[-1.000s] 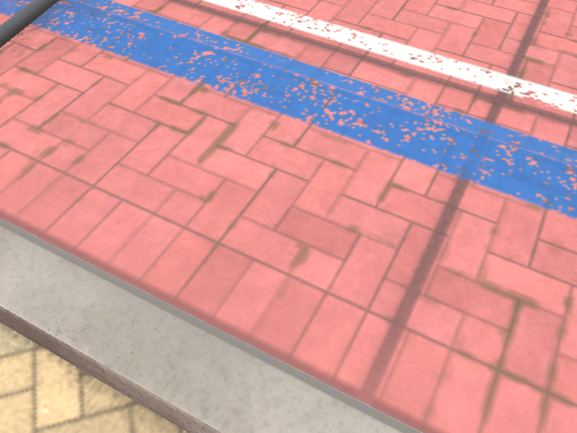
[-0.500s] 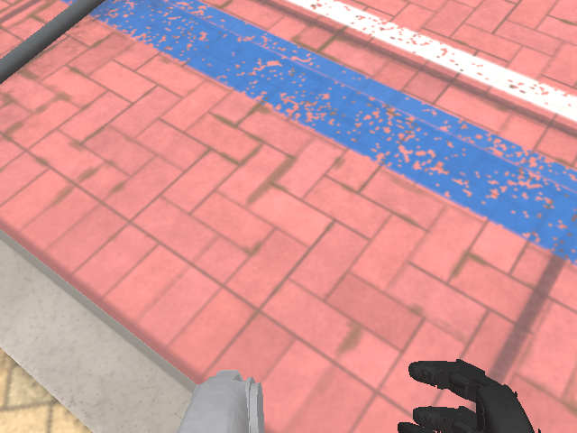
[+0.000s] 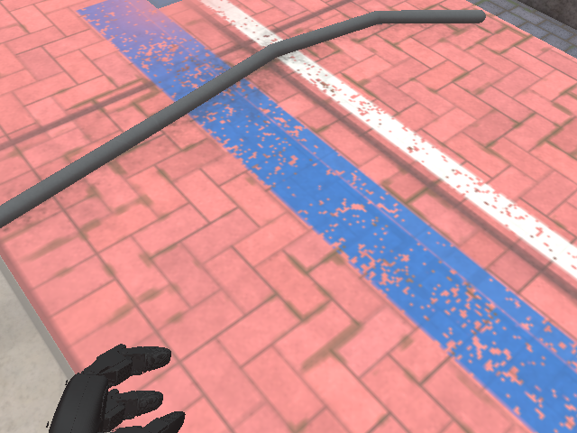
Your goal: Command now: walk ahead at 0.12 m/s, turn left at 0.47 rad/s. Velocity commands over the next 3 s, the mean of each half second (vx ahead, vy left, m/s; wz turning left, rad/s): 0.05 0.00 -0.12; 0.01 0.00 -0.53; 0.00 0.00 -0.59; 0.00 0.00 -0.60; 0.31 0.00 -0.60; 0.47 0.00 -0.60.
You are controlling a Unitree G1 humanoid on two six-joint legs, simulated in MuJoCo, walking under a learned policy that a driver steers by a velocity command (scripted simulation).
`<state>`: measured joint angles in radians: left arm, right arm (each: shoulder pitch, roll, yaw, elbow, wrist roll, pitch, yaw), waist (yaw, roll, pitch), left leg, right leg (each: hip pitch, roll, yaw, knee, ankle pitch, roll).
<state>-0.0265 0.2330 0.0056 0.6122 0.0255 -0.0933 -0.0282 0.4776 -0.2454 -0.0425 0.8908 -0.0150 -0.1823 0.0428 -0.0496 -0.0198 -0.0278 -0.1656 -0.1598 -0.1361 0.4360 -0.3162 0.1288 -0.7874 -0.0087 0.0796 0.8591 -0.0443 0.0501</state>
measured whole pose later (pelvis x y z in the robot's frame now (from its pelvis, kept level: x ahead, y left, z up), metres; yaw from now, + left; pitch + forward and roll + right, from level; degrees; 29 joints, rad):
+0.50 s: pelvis +0.08 +0.00 -0.01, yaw -7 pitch +4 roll +0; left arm 0.26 0.28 0.07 0.71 -0.01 0.03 0.05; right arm 0.15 -0.22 -0.01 0.63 -0.02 0.00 -0.03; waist 0.05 -0.02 -0.02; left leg -0.37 -0.02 -0.05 0.56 -0.26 0.01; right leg -0.51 0.10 0.14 0.66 -0.32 -0.01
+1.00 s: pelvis +0.05 -0.04 +0.00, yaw -25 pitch +3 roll +1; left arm 0.19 0.26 0.05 0.58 0.00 0.03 0.00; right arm 0.17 -0.31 -0.09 0.69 0.00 0.01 -0.04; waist -0.01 0.04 0.02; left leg -0.55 0.04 -0.01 1.13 -0.46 -0.07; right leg -0.33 0.03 0.04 0.54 -0.25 -0.04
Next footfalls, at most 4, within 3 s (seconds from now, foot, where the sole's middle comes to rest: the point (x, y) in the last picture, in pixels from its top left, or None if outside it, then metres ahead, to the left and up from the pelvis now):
0.08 right None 0.20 -0.12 -0.77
0.46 left None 0.15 0.11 -0.77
0.86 right None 0.06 -0.15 -0.77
1.32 left None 0.15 0.04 -0.77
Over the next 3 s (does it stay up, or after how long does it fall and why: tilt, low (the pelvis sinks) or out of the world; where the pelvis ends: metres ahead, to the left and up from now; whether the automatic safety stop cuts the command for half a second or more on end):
stays up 0.09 -0.39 0.00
